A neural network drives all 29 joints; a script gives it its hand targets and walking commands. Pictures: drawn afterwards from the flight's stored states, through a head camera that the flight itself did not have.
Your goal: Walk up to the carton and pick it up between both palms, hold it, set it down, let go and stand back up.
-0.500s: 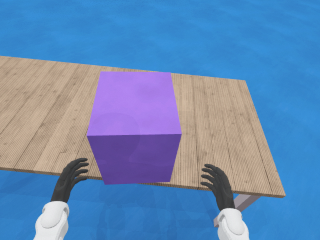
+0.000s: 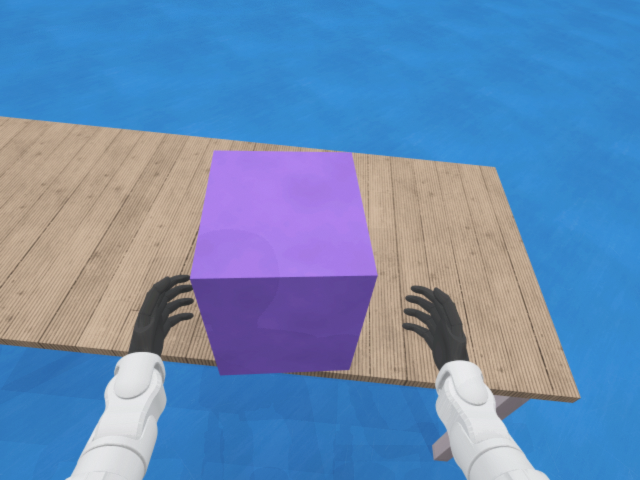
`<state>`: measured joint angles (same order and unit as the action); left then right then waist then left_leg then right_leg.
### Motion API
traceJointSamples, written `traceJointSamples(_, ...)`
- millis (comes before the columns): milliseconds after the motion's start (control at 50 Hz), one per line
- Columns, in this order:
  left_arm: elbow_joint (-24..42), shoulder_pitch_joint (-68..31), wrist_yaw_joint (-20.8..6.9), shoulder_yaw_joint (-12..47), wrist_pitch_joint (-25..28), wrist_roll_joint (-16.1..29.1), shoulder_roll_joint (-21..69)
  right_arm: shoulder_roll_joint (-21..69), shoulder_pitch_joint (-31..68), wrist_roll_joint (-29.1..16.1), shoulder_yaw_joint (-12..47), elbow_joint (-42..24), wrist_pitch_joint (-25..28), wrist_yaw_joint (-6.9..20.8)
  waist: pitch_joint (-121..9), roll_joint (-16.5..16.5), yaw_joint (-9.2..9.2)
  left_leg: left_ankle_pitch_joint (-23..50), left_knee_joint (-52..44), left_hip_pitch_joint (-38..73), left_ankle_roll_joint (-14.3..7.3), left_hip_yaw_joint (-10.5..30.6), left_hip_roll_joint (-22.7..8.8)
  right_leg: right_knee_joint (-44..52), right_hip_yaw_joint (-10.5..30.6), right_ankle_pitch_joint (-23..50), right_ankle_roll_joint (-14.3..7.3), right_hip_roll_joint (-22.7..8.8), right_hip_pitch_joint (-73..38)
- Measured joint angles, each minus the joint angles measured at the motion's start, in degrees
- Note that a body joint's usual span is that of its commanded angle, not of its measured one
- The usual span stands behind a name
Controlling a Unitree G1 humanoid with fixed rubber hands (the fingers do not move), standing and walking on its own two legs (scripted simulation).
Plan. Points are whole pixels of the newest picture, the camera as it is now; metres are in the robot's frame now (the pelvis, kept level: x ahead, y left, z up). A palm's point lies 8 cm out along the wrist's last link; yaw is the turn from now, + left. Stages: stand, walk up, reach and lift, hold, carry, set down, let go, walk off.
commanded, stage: reach and lift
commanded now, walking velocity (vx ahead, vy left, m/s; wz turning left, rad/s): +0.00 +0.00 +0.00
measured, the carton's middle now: (284, 265) +0.45 +0.09 -0.02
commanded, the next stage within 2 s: none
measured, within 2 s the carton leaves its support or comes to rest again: neither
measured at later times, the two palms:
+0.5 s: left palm (147, 282) +0.34 +0.25 +0.06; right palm (464, 278) +0.37 -0.16 +0.08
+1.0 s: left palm (139, 211) +0.40 +0.26 +0.12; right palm (449, 223) +0.43 -0.13 +0.12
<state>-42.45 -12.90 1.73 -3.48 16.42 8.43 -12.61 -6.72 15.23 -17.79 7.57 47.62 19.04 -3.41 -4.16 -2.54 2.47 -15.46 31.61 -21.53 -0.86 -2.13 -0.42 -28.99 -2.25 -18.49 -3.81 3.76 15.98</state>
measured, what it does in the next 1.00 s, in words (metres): stands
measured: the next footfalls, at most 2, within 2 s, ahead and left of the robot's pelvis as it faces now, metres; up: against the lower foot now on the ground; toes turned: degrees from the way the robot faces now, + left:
none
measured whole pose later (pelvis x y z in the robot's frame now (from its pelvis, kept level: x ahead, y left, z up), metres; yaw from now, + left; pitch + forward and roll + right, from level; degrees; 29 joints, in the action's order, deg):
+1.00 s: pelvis +0.00 +0.01 +0.01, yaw -1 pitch +10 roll -1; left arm -51.1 -44.5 2.2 -6.8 -7.8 10.8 -17.3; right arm -13.6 46.1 -18.3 3.8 52.9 -4.4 -6.0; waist -7.9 0.2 4.5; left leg -10.5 24.0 -23.9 -1.5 -2.2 -0.3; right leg -19.2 -1.0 -11.9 -2.9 4.0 17.7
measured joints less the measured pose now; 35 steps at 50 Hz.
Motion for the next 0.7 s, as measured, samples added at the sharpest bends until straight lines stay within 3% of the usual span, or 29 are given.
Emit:
traceJointSamples(220, 4.5, -2.4, -1.0, -3.5, -9.0, -1.7, -0.4, -5.0, 3.0, -3.8, 2.3, -3.1, -3.6, -1.0, -0.1, 1.6, 0.97, 1.1, -4.2, 3.1, -0.1, -0.9, 0.0, 5.0, 1.6, 2.1, 0.5, 0.2, -3.0)
traceJointSamples(340, 5.2, -5.9, -1.2, -3.7, -14.1, -0.9, -0.9, -7.0, 7.0, -4.2, 1.1, -4.9, -8.7, -0.6, 0.2, 1.8, 1.64, 2.5, -6.3, 3.8, -0.2, -1.0, -0.1, 6.9, 1.9, 3.5, 0.4, 0.3, -3.5)
traceJointSamples(520, 1.4, -13.0, -1.7, -6.0, -16.2, -1.3, -1.4, -5.7, 14.5, -2.9, -0.6, -3.2, -13.7, -1.1, -0.6, -0.5, 1.23, 5.1, -9.1, 2.8, 0.2, -0.9, -0.2, 8.6, 2.0, 5.5, 0.0, 0.5, -2.0)
traceJointSamples(700, -5.9, -24.1, 0.7, -3.2, -17.6, 0.1, -3.2, -6.0, 23.4, -1.9, -2.6, 3.8, -18.4, 0.0, -2.8, 0.2, 2.32, 4.7, -6.5, -2.0, 0.1, -0.6, -0.4, 6.6, 1.6, 5.3, 0.1, 0.7, 2.5)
